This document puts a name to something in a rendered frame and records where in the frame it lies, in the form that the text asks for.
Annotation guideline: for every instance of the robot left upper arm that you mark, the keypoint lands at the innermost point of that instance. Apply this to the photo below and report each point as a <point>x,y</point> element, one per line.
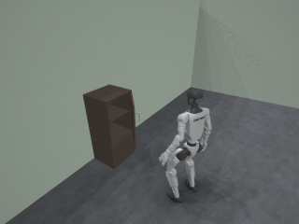
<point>182,119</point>

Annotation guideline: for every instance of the robot left thigh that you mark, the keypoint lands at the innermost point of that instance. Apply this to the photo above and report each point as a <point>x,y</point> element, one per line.
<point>177,156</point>

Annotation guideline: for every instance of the cupboard door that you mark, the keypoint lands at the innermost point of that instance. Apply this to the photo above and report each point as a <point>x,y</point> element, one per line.
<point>133,117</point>

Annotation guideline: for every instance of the robot right upper arm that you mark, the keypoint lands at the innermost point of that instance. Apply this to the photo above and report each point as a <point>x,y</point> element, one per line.
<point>207,126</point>

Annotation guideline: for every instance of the humanoid robot head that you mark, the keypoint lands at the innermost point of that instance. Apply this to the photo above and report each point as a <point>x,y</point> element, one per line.
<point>194,94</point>

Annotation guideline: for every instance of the robot left forearm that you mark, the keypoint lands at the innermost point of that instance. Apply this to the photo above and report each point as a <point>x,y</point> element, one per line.
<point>173,146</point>

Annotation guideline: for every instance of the robot right forearm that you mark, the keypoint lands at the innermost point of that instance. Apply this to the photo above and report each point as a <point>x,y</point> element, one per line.
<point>205,136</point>

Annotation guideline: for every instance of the right robot hand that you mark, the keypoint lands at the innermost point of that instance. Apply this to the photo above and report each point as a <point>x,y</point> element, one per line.
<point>204,145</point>

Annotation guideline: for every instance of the left robot hand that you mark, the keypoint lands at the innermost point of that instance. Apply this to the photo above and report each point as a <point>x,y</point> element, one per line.
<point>163,158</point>

